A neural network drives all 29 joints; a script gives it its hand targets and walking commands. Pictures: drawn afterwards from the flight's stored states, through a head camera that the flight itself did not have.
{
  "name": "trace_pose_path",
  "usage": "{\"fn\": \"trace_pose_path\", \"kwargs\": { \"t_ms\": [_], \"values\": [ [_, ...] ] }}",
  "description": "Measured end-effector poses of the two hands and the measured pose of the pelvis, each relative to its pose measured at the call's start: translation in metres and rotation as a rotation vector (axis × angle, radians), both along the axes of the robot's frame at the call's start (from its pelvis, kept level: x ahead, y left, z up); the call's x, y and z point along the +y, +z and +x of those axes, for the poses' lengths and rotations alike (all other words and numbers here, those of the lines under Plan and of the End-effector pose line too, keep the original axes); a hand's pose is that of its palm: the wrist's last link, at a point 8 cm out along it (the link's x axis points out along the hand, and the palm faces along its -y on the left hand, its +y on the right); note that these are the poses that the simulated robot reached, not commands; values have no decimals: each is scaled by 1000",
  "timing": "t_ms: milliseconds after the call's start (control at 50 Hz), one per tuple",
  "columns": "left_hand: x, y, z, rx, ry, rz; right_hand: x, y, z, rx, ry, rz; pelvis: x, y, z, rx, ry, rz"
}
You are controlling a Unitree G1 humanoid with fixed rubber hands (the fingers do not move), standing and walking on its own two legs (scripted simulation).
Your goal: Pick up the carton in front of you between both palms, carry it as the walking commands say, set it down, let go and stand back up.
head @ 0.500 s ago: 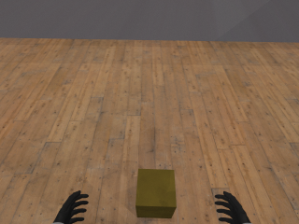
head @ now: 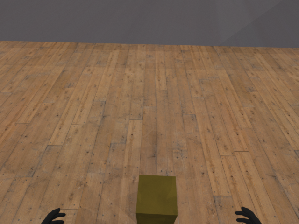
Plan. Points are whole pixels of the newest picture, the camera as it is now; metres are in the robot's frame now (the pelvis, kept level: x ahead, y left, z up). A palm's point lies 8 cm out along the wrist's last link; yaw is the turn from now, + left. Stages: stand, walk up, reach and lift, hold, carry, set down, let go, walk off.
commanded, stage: stand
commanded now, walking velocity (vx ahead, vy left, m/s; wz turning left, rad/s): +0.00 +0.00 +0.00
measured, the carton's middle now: (156, 201) +0.40 -0.04 -0.65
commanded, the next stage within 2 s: none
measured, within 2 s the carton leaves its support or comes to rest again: neither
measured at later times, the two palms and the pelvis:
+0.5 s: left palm out of the picture +0.10 +0.30 -0.09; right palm out of the picture +0.10 -0.29 -0.09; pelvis -0.02 +0.01 +0.01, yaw +0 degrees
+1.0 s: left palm out of the picture +0.06 +0.31 -0.09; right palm out of the picture +0.07 -0.30 -0.09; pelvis -0.03 +0.01 +0.01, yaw +0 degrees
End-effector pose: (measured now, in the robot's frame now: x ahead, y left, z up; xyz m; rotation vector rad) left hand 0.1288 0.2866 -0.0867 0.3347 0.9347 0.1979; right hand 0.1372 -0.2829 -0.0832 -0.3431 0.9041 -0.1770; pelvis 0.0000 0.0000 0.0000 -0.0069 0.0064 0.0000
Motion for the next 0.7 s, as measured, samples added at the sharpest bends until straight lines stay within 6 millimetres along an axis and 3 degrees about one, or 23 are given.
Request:
{"fn": "trace_pose_path", "kwargs": {
  "t_ms": [260, 700],
  "values": [
    [9, -3, -12, 33, 8, 3, -2, -2, -17, 35, -17, -15, 5, 3, -5, -18, -2, 2],
    [22, -6, -52, 106, 28, 10, -9, -5, -53, 104, -28, -28, 9, 7, -25, -41, -2, 4]
  ]
}}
